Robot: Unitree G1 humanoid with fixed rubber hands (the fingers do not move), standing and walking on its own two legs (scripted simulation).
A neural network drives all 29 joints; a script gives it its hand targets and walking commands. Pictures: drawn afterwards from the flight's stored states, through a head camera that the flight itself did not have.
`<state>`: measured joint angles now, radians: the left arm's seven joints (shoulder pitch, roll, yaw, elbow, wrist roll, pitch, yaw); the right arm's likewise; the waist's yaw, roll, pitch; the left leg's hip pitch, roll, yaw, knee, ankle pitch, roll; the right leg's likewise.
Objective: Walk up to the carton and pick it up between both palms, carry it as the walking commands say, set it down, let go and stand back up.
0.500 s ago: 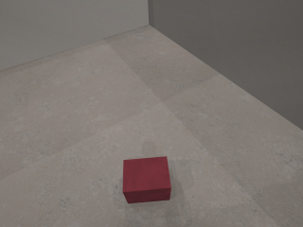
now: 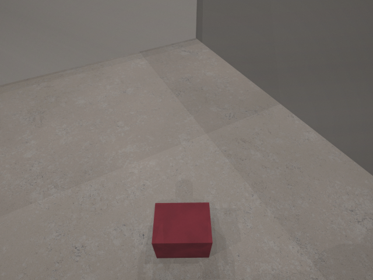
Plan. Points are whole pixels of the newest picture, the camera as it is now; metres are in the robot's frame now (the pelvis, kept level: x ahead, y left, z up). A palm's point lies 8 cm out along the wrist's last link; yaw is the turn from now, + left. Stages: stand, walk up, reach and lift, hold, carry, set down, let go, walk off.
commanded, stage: walk up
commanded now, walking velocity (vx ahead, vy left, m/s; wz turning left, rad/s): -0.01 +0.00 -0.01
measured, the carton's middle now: (182, 230) +0.48 +0.04 -0.67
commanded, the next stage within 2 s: none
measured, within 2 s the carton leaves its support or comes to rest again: neither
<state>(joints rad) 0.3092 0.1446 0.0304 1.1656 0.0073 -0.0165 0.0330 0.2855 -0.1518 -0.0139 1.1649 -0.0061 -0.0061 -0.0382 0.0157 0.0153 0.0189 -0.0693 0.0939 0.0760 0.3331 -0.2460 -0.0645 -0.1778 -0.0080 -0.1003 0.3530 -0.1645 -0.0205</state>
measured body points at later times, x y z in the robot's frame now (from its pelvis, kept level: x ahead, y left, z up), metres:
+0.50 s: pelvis +0.02 +0.04 -0.01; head +0.02 +0.04 +0.44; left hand -0.03 +0.27 -0.17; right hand -0.01 -0.19 -0.16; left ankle -0.02 +0.15 -0.75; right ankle +0.02 -0.10 -0.74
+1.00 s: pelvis +0.12 +0.01 -0.01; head +0.15 +0.00 +0.44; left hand +0.19 +0.23 -0.16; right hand +0.10 -0.21 -0.17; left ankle +0.10 +0.13 -0.75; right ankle +0.15 -0.10 -0.75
